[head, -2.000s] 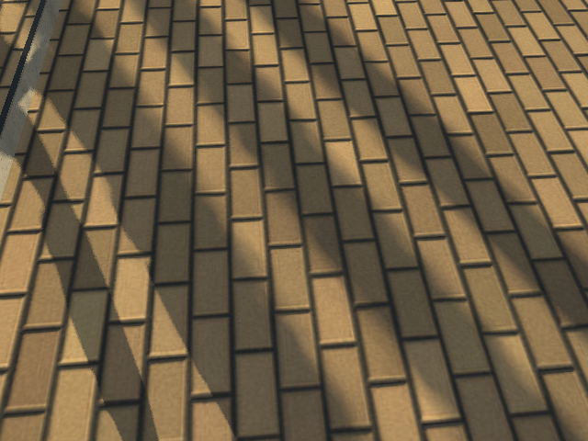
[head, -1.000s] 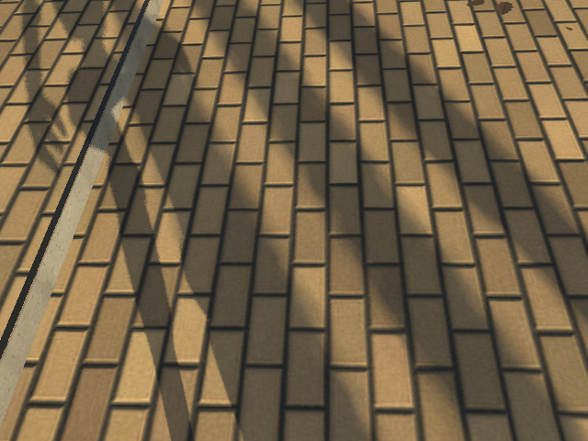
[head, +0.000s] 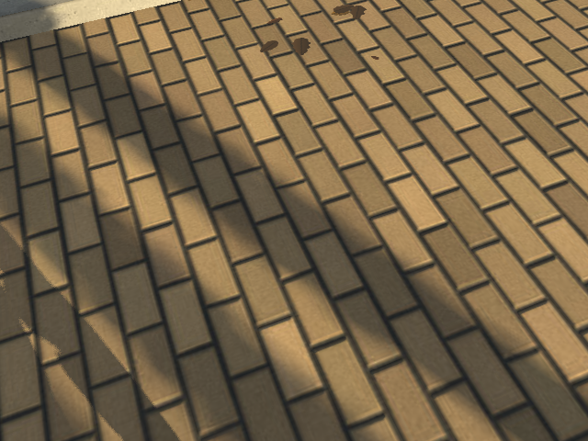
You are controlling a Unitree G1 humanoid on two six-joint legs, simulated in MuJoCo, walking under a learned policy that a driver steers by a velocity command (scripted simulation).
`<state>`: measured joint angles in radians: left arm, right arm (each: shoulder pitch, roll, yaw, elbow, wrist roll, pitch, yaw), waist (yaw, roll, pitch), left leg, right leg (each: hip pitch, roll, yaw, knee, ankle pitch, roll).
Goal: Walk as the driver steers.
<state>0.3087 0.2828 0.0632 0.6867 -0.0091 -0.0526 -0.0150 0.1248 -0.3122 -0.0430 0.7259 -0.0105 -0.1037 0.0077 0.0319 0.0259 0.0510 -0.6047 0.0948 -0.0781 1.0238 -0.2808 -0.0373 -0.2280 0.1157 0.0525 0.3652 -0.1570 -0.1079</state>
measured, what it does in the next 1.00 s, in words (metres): walks ahead, turning right: left foot, then right foot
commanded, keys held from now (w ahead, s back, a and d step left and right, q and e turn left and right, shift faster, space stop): w+e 0.58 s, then w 0.28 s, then w+q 0.14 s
